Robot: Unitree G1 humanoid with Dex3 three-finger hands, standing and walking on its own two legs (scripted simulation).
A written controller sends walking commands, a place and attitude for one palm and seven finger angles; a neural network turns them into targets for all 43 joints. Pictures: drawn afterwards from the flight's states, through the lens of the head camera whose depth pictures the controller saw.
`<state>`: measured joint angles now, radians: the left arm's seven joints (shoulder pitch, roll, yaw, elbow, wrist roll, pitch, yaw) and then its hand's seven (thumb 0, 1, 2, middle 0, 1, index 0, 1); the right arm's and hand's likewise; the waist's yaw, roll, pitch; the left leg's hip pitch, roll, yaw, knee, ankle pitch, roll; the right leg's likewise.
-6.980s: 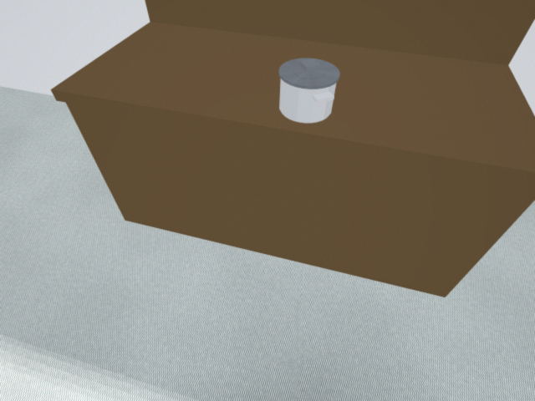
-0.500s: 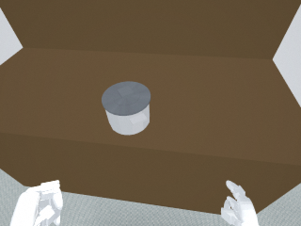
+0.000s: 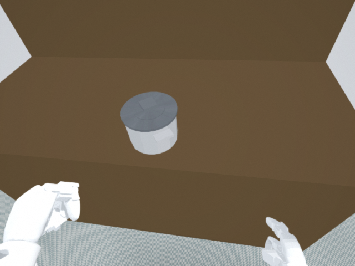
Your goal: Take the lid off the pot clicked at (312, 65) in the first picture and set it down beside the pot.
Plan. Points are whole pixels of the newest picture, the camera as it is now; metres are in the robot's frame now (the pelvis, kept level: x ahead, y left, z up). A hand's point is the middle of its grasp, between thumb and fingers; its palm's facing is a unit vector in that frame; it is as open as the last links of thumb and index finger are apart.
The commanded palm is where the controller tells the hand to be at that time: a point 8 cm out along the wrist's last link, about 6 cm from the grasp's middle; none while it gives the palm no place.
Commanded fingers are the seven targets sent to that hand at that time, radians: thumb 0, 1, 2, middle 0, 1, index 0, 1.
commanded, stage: reach forward and open the fingers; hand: left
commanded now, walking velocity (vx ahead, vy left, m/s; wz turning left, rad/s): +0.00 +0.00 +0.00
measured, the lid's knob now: (148, 104) +0.52 +0.16 +0.08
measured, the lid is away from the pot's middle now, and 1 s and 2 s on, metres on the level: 0.00 0.00 0.00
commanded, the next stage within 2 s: move the open hand above the knob in 0.98 s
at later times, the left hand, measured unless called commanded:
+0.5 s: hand (45, 201) +0.19 +0.28 +0.11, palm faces -0.18 -0.07 -0.98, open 5.4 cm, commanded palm +0.19 +0.27 +0.17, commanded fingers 0.00 -0.03 1.25 -0.92 -0.36 -0.92 -0.36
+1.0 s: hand (40, 176) +0.23 +0.29 +0.13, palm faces -0.13 -0.03 -0.99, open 10.0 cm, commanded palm +0.21 +0.29 +0.21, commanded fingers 0.00 -0.31 1.45 -0.84 -0.08 -0.84 -0.08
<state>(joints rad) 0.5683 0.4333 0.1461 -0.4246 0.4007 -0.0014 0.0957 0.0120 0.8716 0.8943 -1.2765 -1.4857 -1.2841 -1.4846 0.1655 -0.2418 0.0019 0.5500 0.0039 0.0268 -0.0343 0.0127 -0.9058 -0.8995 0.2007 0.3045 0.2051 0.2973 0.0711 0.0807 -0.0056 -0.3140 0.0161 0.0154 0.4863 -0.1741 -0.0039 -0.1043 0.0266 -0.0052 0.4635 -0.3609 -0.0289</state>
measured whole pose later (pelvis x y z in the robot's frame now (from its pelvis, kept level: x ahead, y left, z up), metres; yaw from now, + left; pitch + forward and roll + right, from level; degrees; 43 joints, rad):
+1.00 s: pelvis -0.06 +0.04 +0.00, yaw +3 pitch -2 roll -2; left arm -0.14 0.67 -0.01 -0.10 0.76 0.02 -0.31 0.00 -0.28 1.41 -0.85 -0.10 -0.85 -0.10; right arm 0.09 -0.27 0.02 0.58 0.04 0.09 0.02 0.01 -0.91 -0.90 0.20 0.30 0.20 0.30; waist 0.07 0.13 0.06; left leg -0.33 -0.03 -0.01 0.43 -0.06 0.05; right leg -0.14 -0.01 -0.04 0.47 -0.29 0.02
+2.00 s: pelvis -0.01 +0.02 +0.00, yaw +2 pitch +3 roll +0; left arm -0.64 0.58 -0.17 0.32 0.82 0.14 -0.42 0.00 -0.30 1.46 -0.84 -0.08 -0.85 -0.08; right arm 0.13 -0.30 -0.01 0.60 0.07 0.16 0.04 0.01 -0.91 -0.90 0.20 0.30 0.20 0.30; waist -0.01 0.10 0.03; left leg -0.40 -0.02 0.00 0.49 -0.14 0.02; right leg -0.20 -0.01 -0.03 0.52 -0.37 -0.01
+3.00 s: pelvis +0.00 +0.02 +0.00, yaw -1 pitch +8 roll +0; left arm -1.11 0.49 -0.19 0.96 0.91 0.16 -0.36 0.00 -0.30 1.46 -0.84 -0.08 -0.85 -0.08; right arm 0.31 -0.30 -0.04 0.71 0.06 0.14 0.00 0.01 -0.91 -0.90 0.20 0.30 0.20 0.30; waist -0.13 0.08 -0.03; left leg -0.49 0.00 0.04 0.51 -0.16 0.03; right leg -0.30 0.01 0.02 0.52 -0.36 -0.01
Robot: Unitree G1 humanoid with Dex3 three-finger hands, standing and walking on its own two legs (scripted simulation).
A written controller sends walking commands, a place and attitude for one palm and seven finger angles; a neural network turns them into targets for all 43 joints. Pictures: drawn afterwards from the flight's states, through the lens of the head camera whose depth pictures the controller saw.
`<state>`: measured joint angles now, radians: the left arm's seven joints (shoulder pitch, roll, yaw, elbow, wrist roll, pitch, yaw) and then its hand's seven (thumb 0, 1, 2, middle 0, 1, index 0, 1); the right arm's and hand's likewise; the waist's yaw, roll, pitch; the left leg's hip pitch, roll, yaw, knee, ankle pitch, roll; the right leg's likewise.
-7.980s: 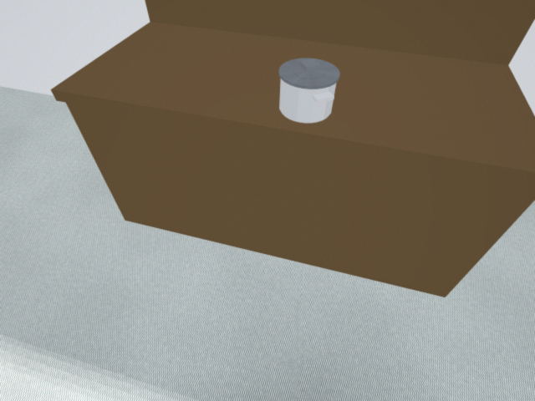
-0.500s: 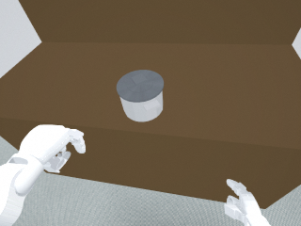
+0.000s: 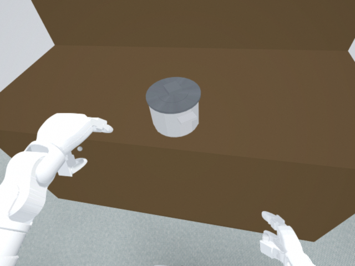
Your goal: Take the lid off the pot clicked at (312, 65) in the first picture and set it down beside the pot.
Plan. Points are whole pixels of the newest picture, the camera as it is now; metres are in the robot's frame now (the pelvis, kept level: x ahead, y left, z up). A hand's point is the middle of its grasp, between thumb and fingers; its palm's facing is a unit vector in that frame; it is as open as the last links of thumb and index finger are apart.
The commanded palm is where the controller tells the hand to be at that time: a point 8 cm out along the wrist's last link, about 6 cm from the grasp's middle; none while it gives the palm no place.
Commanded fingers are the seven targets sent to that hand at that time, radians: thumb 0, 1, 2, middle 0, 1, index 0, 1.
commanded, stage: move the open hand above the knob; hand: left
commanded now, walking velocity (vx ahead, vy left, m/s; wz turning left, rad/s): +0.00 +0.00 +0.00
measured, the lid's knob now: (172, 88) +0.58 +0.09 +0.08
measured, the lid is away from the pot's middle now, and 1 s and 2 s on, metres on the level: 0.00 0.00 0.00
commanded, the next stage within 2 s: none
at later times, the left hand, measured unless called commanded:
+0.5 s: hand (108, 125) +0.36 +0.20 +0.14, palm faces -0.22 -0.02 -0.97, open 10.0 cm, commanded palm +0.35 +0.20 +0.21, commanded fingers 0.00 -0.31 1.46 -0.84 -0.08 -0.84 -0.08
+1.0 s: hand (134, 101) +0.45 +0.16 +0.14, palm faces -0.26 -0.03 -0.96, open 10.0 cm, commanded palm +0.44 +0.16 +0.21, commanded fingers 0.00 -0.31 1.46 -0.84 -0.08 -0.84 -0.08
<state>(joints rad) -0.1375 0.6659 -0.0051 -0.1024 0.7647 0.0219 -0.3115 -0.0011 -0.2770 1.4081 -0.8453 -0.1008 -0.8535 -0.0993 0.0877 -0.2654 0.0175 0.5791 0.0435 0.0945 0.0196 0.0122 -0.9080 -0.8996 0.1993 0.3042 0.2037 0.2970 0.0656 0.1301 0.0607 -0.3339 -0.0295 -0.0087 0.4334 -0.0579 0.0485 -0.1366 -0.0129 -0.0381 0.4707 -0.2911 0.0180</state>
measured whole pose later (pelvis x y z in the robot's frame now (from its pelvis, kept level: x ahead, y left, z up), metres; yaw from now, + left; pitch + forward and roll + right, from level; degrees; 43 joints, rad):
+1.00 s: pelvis +0.04 -0.02 +0.00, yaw -1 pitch +3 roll +0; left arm -0.64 0.58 -0.17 0.32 0.82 0.14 -0.42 0.00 -0.30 1.46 -0.84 -0.08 -0.85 -0.08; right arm 0.13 -0.30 -0.01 0.60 0.07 0.16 0.04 0.01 -0.91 -0.90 0.20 0.30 0.20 0.30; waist -0.01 0.10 0.03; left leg -0.40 -0.02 0.00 0.49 -0.14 0.02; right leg -0.20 -0.01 -0.03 0.52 -0.37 -0.01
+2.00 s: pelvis +0.05 -0.02 +0.00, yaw -3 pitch +8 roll +0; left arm -1.11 0.49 -0.19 0.96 0.91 0.16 -0.36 0.00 -0.30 1.46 -0.84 -0.08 -0.85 -0.08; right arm 0.31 -0.30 -0.04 0.71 0.06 0.14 0.00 0.01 -0.91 -0.90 0.20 0.30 0.20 0.30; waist -0.13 0.08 -0.03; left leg -0.49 0.00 0.04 0.51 -0.16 0.03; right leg -0.30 0.01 0.02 0.52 -0.36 -0.01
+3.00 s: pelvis +0.05 -0.03 +0.00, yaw -3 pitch +8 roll +0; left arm -1.13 0.42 -0.25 1.01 0.90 0.18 -0.36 0.00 -0.30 1.46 -0.84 -0.08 -0.85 -0.08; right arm 0.29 -0.30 -0.03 0.72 0.07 0.12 0.00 0.01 -0.91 -0.90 0.20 0.30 0.20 0.30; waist -0.12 0.08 -0.03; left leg -0.50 0.00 0.02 0.52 -0.16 0.02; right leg -0.31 0.01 0.00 0.53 -0.37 -0.01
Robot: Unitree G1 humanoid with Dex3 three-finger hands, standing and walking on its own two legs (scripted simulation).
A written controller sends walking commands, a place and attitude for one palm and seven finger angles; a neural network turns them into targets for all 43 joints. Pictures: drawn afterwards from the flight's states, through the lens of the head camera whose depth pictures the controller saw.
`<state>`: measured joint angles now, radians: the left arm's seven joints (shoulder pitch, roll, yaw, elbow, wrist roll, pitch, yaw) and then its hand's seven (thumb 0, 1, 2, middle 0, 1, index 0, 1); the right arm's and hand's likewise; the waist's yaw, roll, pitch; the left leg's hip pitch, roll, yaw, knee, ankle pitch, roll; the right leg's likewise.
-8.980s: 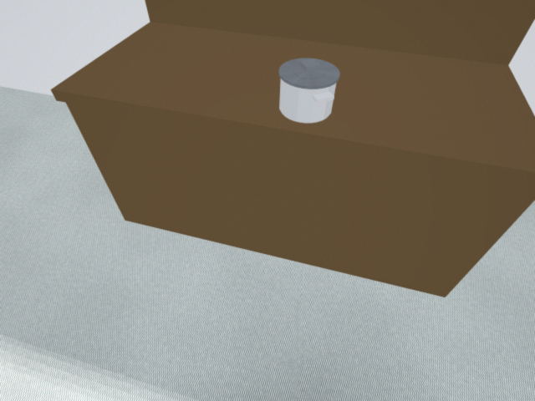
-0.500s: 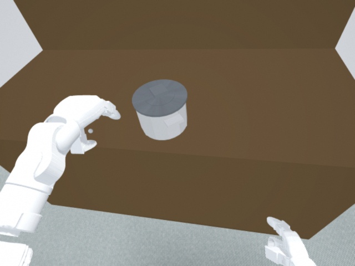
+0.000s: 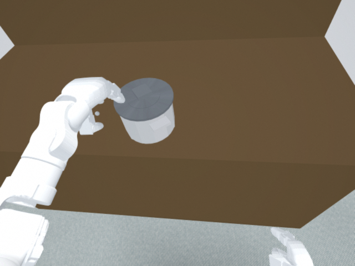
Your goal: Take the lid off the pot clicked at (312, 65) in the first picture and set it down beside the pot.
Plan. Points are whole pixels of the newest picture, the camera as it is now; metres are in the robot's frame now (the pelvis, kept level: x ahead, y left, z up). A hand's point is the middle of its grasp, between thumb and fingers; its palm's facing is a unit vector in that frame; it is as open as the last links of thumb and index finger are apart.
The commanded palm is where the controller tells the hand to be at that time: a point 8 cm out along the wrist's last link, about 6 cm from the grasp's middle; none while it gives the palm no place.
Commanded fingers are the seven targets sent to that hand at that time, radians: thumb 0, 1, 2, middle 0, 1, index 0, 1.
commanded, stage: move the open hand above the knob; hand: left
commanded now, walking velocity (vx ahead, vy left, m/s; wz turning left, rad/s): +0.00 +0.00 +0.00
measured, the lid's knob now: (142, 92) +0.54 +0.12 +0.08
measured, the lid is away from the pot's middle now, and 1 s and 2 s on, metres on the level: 0.00 0.00 0.00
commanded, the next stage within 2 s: lower the open fingers around the knob in 1.56 s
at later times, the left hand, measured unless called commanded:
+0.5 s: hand (121, 93) +0.46 +0.15 +0.15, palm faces -0.28 -0.01 -0.96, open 10.0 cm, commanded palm +0.47 +0.15 +0.21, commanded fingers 0.00 -0.31 1.46 -0.84 -0.08 -0.84 -0.08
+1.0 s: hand (134, 77) +0.51 +0.12 +0.15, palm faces -0.33 -0.05 -0.94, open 10.0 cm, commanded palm +0.51 +0.14 +0.21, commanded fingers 0.00 -0.31 1.46 -0.84 -0.08 -0.84 -0.08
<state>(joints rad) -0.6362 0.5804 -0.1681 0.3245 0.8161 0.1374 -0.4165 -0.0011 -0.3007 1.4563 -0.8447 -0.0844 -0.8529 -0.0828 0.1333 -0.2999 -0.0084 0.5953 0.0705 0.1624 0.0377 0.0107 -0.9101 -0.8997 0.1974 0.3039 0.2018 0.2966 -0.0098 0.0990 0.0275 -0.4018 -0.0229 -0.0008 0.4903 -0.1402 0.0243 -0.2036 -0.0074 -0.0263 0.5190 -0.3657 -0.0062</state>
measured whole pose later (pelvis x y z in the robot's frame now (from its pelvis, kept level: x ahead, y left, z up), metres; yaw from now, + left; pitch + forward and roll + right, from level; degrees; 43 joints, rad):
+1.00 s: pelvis +0.01 +0.00 +0.00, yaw -3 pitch +8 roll +0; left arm -1.11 0.49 -0.19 0.96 0.91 0.16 -0.36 0.00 -0.30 1.46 -0.84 -0.08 -0.85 -0.08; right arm 0.31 -0.30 -0.04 0.71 0.06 0.14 0.00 0.01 -0.91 -0.90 0.20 0.30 0.20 0.30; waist -0.13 0.08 -0.03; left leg -0.49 0.00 0.04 0.51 -0.16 0.03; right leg -0.30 0.01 0.02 0.52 -0.36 -0.01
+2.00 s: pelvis +0.01 +0.00 +0.00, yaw -2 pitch +8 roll +0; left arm -1.13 0.42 -0.25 1.01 0.90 0.18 -0.36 0.00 -0.30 1.46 -0.84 -0.08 -0.85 -0.08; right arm 0.29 -0.30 -0.03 0.72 0.07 0.12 0.00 0.01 -0.91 -0.90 0.20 0.30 0.20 0.30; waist -0.12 0.08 -0.03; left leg -0.50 0.00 0.02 0.52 -0.16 0.02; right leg -0.31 0.01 0.00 0.53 -0.37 -0.01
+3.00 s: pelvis +0.01 +0.00 -0.01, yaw -2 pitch +9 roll +0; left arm -1.10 0.42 -0.25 1.05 0.90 0.16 -0.31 0.00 0.00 0.99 -0.51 -0.85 -0.54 -0.86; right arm 0.27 -0.28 -0.03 0.73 0.07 0.13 0.00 0.01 -0.91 -0.90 0.20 0.30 0.20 0.30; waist -0.12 0.07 -0.05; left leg -0.54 0.00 0.02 0.55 -0.18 0.03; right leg -0.35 0.01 0.00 0.56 -0.38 -0.01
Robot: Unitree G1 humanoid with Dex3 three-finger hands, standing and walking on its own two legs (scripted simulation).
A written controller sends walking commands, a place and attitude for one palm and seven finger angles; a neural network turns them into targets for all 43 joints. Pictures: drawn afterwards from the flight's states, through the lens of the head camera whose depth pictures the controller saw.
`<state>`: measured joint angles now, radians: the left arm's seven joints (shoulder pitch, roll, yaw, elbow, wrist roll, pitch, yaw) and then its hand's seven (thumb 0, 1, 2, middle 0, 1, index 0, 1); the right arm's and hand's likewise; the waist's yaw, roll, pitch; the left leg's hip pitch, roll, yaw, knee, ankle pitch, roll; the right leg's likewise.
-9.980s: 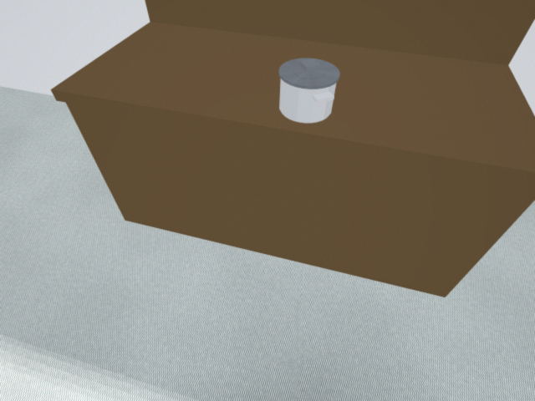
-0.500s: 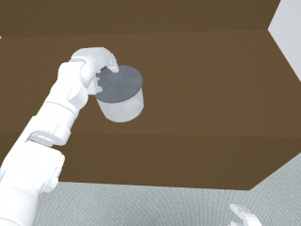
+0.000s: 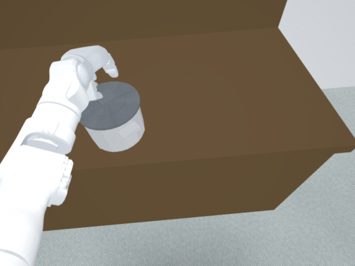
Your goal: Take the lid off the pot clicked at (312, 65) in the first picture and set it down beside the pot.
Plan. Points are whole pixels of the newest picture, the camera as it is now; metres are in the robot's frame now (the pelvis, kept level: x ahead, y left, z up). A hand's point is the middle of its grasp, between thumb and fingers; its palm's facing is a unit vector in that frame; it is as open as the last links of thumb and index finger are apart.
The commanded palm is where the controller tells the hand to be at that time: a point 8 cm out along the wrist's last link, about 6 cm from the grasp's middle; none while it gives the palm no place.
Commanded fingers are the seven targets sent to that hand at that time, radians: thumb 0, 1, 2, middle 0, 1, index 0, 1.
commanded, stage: move the open hand above the knob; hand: left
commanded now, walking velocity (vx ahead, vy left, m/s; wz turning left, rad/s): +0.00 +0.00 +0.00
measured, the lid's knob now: (105, 98) +0.52 +0.15 +0.08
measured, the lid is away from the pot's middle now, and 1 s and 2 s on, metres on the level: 0.00 0.00 0.00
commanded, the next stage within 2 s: lower the open fingers around the knob in 0.56 s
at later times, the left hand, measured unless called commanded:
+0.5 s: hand (93, 87) +0.48 +0.15 +0.15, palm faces -0.32 -0.05 -0.95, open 10.0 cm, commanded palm +0.49 +0.15 +0.22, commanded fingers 0.00 -0.31 1.46 -0.84 -0.08 -0.84 -0.08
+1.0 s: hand (103, 92) +0.48 +0.13 +0.13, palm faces -0.38 -0.05 -0.92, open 10.0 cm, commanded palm +0.49 +0.14 +0.19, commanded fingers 0.00 -0.31 1.46 -0.84 -0.08 -0.84 -0.08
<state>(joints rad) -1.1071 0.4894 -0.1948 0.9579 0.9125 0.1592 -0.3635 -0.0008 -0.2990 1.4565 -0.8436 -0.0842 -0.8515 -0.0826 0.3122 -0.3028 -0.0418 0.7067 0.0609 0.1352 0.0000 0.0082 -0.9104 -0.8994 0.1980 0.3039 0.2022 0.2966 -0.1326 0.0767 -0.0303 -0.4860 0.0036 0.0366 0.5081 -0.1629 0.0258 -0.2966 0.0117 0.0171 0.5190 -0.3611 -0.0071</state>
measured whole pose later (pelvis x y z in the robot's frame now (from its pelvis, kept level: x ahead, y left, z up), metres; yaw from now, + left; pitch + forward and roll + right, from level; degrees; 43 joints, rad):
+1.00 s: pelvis +0.00 +0.00 +0.00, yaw +1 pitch +8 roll +0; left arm -1.13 0.42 -0.25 1.01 0.90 0.18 -0.36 0.00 -0.30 1.46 -0.84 -0.08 -0.85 -0.08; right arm 0.29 -0.30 -0.03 0.72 0.07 0.12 0.00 0.01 -0.91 -0.90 0.20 0.30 0.20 0.30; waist -0.12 0.08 -0.03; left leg -0.50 0.00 0.02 0.52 -0.16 0.02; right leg -0.31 0.01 0.00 0.53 -0.37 -0.01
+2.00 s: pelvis +0.00 +0.00 +0.00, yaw +1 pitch +9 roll +0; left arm -1.10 0.42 -0.25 1.05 0.90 0.16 -0.31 0.00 0.00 0.99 -0.51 -0.85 -0.54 -0.86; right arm 0.27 -0.28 -0.03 0.73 0.07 0.13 0.00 0.01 -0.91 -0.90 0.20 0.30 0.20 0.30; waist -0.12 0.07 -0.05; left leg -0.54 0.00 0.02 0.55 -0.18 0.03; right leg -0.35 0.01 0.00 0.56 -0.38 -0.01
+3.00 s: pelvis +0.00 +0.00 +0.00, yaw +0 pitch +9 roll -1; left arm -1.07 0.44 -0.22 1.02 0.90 0.15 -0.31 -0.02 0.25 0.69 -0.60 -0.99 -0.64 -0.99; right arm 0.27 -0.29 -0.03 0.71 0.07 0.14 0.00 0.01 -0.91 -0.90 0.20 0.30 0.20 0.30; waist -0.12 0.07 -0.05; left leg -0.54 0.01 0.03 0.56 -0.19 0.03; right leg -0.33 0.02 0.01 0.54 -0.37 -0.01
